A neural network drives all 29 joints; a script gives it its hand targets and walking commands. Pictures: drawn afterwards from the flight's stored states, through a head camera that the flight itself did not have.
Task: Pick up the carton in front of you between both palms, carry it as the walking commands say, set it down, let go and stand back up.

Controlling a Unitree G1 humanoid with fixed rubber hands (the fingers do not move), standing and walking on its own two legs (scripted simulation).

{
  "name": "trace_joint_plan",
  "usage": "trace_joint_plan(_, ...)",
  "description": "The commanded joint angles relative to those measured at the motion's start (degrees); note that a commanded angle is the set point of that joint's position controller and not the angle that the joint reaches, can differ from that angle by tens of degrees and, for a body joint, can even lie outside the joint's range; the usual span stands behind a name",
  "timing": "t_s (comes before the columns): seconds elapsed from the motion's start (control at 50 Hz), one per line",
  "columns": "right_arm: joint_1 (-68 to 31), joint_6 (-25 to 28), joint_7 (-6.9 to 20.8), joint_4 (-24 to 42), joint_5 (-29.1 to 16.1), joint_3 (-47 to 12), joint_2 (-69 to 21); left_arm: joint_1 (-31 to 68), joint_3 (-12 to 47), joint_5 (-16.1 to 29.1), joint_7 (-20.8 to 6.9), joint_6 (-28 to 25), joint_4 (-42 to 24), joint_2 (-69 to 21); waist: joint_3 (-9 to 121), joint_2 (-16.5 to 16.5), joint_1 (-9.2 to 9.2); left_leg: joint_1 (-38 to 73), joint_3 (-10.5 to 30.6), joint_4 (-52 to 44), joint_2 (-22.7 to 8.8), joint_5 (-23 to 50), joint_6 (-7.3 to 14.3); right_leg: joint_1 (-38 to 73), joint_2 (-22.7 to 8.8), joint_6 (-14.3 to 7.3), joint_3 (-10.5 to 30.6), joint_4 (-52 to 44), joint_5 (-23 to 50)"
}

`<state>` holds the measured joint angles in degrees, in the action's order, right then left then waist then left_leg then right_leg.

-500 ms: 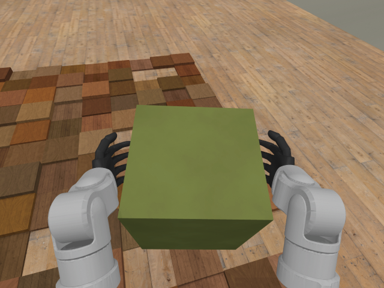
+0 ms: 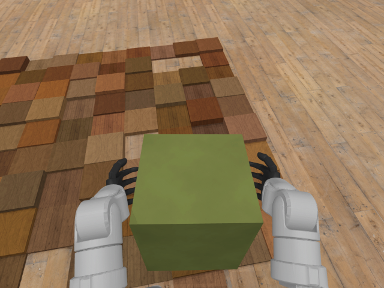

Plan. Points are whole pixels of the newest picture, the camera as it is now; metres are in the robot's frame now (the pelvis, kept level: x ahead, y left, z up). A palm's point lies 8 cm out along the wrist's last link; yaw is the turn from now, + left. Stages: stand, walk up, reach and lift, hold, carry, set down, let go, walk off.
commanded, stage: carry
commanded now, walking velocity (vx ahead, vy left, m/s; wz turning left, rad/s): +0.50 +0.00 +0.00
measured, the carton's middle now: (193, 205) +0.32 +0.01 -0.02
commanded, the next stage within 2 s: none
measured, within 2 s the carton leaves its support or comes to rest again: neither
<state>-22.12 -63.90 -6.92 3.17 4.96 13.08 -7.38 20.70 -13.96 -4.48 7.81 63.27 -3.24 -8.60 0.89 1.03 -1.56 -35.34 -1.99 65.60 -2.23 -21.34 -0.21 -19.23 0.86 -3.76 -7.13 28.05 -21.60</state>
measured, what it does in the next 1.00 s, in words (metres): walks ahead: left foot, then right foot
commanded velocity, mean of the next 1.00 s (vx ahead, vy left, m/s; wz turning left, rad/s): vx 0.50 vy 0.00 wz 0.00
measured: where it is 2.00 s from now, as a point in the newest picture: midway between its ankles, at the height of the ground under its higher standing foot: (201, 119)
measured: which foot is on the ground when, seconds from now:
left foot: up 0.00-0.18, down 0.20-0.68, up 0.70-1.00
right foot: down 0.00-0.24, up 0.26-0.64, down 0.66-1.00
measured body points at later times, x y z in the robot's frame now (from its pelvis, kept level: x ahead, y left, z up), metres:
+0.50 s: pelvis +0.36 +0.00 +0.04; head +0.34 +0.00 +0.49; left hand +0.64 +0.12 +0.15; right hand +0.61 -0.18 +0.15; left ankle +0.30 +0.09 -0.71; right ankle +0.44 -0.13 -0.68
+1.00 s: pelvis +0.69 -0.08 +0.01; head +0.70 -0.09 +0.46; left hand +0.98 +0.08 +0.15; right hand +0.99 -0.22 +0.14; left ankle +0.80 +0.07 -0.67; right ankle +0.60 -0.14 -0.73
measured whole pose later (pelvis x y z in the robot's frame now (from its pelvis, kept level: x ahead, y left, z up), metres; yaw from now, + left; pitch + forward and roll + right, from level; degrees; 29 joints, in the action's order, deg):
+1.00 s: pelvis +0.69 -0.08 +0.01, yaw +0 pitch +5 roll +2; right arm -19.2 -76.4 -8.0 29.6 3.6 10.4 -9.1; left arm 18.6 -11.4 -1.8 7.8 76.1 -28.5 -9.0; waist 3.7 0.8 -2.6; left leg -39.1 -5.2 47.0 -4.6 -8.1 0.8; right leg -6.4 -0.4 -4.2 -9.5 19.0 -16.3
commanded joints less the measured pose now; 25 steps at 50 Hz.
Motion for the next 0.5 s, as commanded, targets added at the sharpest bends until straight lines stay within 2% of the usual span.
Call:
trace_joint_plan(0.0,-30.2,4.6,6.4,8.1,-17.3,-45.4,-61.1,35.4,45.0,20.1,-9.7,-3.6,-11.4,-58.2,26.7,-7.7,-1.00,-9.4,-1.1,-7.1,-0.4,3.1,-0.2,29.3,-15.6,-7.2,15.8,-7.4,28.3)
trace_joint_plan(0.02,-27.2,5.3,6.5,9.0,-16.6,-46.2,-60.2,32.5,46.1,19.8,-10.0,-4.2,-12.1,-57.7,26.7,-7.5,-1.59,-10.6,-1.6,-9.5,-0.1,6.5,-0.2,31.3,-14.0,-6.9,14.1,-6.3,31.7)
trace_joint_plan(0.08,-19.7,6.4,7.1,12.9,-16.0,-48.8,-59.2,23.9,48.5,19.7,-11.1,-5.3,-14.6,-56.8,24.2,-6.7,-2.78,-10.9,-4.3,-19.1,1.4,10.3,0.2,33.4,-11.8,-6.6,11.9,-5.0,40.0)
trace_joint_plan(0.12,-14.7,6.3,7.5,15.5,-15.8,-48.4,-57.2,19.3,50.0,20.5,-11.6,-5.1,-16.4,-56.1,21.3,-7.5,-2.16,-4.7,-7.9,-28.8,3.1,13.9,0.7,30.5,-11.1,-5.0,9.4,-7.0,43.4)
trace_joint_plan(0.14,-13.1,6.1,7.7,17.0,-15.9,-48.6,-56.5,17.9,50.6,20.9,-11.7,-4.9,-18.0,-55.6,20.4,-8.3,-1.60,0.9,-9.0,-33.6,4.0,17.0,1.4,28.5,-10.9,-3.7,7.5,-7.4,47.7)
trace_joint_plan(0.16,-11.8,5.7,7.9,18.7,-16.2,-48.9,-55.9,16.3,51.2,21.1,-11.8,-4.7,-19.6,-55.2,21.4,-9.6,0.45,9.8,-10.8,-35.6,5.2,17.9,2.1,25.5,-11.8,-2.6,5.7,-5.2,54.7)
trace_joint_plan(0.18,-10.2,5.2,8.3,20.4,-16.9,-49.4,-55.6,15.3,51.7,21.2,-11.8,-4.4,-21.5,-54.3,24.1,-10.5,2.11,20.0,-11.6,-38.7,5.6,18.5,2.8,23.5,-12.2,-1.1,2.4,1.9,59.8)
trace_joint_plan(0.2,-8.7,5.1,8.5,21.8,-17.6,-49.9,-55.4,14.3,52.4,21.0,-11.9,-3.9,-24.1,-53.1,29.0,-5.7,3.13,35.8,-8.4,-38.3,4.5,17.8,5.9,14.0,-10.0,1.0,0.2,11.4,58.8)
trace_joint_plan(0.22,-7.5,5.0,8.8,22.2,-17.8,-49.9,-55.1,14.8,52.9,21.0,-12.0,-3.2,-27.2,-51.8,33.5,4.1,5.68,51.9,9.1,-39.1,-5.1,17.2,12.8,-2.4,-5.6,4.0,-0.2,27.7,45.4)
trace_joint_plan(0.24,-4.6,4.4,9.0,21.2,-17.9,-50.0,-55.4,13.7,52.9,21.1,-12.2,-2.5,-28.3,-52.1,33.1,14.5,3.90,59.4,25.9,-43.0,-15.5,33.0,17.5,-15.7,3.4,4.9,1.4,38.6,-1.3)
trace_joint_plan(0.26,-2.4,3.6,9.4,21.8,-18.3,-50.2,-55.5,11.0,52.2,20.4,-12.2,-2.0,-27.1,-51.3,31.8,10.3,3.54,59.2,26.7,-43.6,-16.9,39.4,17.9,-19.6,1.6,3.8,6.8,44.3,-6.1)
trace_joint_plan(0.28,-2.9,3.0,9.8,23.7,-18.8,-51.0,-55.1,9.3,51.8,20.1,-12.2,-1.7,-27.1,-51.1,29.5,3.8,3.49,56.4,23.0,-43.3,-16.9,41.7,16.1,-20.9,-1.1,3.4,7.9,41.5,-5.1)
trace_joint_plan(0.3,-4.4,2.4,10.2,25.4,-19.5,-51.4,-54.7,8.2,51.3,19.7,-12.1,-1.3,-26.6,-51.2,26.3,-0.5,3.25,51.8,19.8,-45.1,-16.6,39.1,13.3,-20.3,-3.3,3.4,8.0,35.3,-3.2)
trace_joint_plan(0.32,-5.6,1.8,10.4,26.4,-20.3,-52.0,-54.3,7.3,50.8,19.3,-12.0,-0.9,-25.7,-51.2,23.2,0.0,2.98,47.2,17.2,-47.7,-15.4,34.0,10.7,-18.4,-4.3,3.7,7.4,27.9,-1.9)
trace_joint_plan(0.34,-6.2,1.2,10.6,27.4,-20.9,-52.4,-53.4,6.7,50.3,19.0,-11.7,-0.4,-25.8,-50.5,21.6,1.5,2.87,43.7,14.3,-49.5,-14.3,30.0,9.7,-15.5,-4.0,4.1,5.7,22.5,-1.4)
trace_joint_plan(0.38,-5.9,-0.4,10.8,29.1,-22.2,-52.5,-50.6,5.0,49.4,18.1,-10.8,0.7,-26.8,-48.6,19.3,4.5,2.74,38.8,9.9,-51.8,-12.9,25.3,9.8,-11.9,-2.9,5.0,2.7,15.2,-0.1)
trace_joint_plan(0.42,-4.8,-2.4,10.6,30.0,-22.8,-51.5,-47.7,4.0,48.5,17.3,-9.8,2.6,-28.5,-46.0,16.2,6.9,2.68,34.6,5.5,-53.7,-11.0,19.7,8.8,-10.2,-3.0,5.7,0.4,8.0,5.7)
trace_joint_plan(0.48,-3.6,-5.8,10.1,31.4,-22.9,-49.3,-43.7,4.4,47.5,17.5,-8.9,6.2,-31.9,-42.5,13.0,8.3,2.67,31.7,2.6,-54.2,-10.6,19.6,7.3,-7.9,-3.2,5.4,-1.7,3.0,15.4)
